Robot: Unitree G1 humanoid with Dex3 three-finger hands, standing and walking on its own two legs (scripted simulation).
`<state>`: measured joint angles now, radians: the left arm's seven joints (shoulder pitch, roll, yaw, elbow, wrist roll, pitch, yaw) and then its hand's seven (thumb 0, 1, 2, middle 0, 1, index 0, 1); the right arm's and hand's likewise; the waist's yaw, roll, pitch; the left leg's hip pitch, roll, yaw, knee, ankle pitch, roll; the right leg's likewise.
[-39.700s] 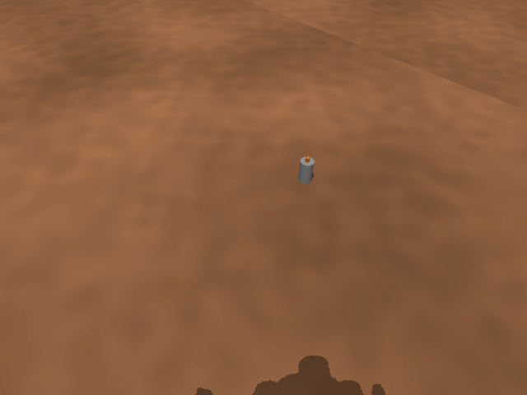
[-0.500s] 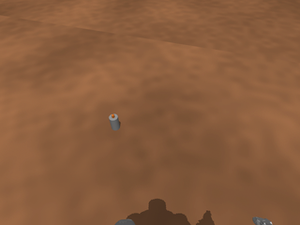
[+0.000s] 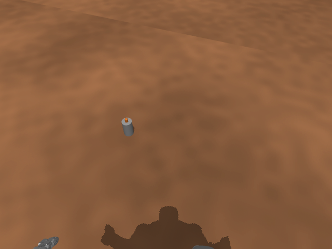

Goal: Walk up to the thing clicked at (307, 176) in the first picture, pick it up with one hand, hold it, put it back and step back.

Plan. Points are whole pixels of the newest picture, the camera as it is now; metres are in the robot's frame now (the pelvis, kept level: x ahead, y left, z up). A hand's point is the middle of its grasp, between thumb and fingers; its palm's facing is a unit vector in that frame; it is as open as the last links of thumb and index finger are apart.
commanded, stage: step back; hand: left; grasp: from the side
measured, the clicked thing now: (127, 125) +0.99 +0.27 -0.68
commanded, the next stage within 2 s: stand in 0.30 s
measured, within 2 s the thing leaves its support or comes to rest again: neither
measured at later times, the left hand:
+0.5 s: hand out of the picture +0.11 +0.26 -0.15, palm faces +0.01 -0.95 -0.32, open 7.3 cm
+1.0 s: hand out of the picture +0.09 +0.25 -0.13, palm faces -0.01 -0.94 -0.35, open 7.3 cm
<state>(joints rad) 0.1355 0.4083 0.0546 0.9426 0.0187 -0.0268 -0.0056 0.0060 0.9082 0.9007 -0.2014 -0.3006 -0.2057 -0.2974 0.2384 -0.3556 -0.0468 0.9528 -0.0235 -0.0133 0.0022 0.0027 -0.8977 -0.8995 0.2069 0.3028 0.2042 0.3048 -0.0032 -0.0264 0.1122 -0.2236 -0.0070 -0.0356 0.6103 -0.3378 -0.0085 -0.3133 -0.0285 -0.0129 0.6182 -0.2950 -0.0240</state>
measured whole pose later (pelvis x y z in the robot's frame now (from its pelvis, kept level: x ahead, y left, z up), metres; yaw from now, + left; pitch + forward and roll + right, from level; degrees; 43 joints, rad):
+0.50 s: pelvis +0.02 +0.01 +0.01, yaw +1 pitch -3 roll +0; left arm 0.08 0.36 0.01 1.09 0.01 -0.01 -0.02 0.01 0.91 0.90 -0.20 -0.30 -0.21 -0.30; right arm 0.11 -0.33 -0.01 1.08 -0.01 -0.02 0.01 0.00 -0.90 -0.90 0.20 0.30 0.20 0.30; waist 0.01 -0.02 0.08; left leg -0.12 0.01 -0.01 0.46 -0.29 -0.01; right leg -0.20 -0.04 -0.03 0.45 -0.20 0.02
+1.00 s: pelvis +0.02 -0.01 +0.02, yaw +1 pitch -3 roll +0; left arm 0.09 0.36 0.00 1.15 0.01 -0.02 -0.01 0.00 0.91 0.90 -0.20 -0.30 -0.21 -0.30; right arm 0.10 -0.35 -0.01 1.14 -0.01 -0.01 0.01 0.00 -0.90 -0.90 0.20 0.30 0.20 0.30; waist 0.01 0.01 0.06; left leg -0.07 0.03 -0.01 0.32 -0.20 -0.03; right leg -0.16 -0.02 -0.04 0.34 -0.14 0.00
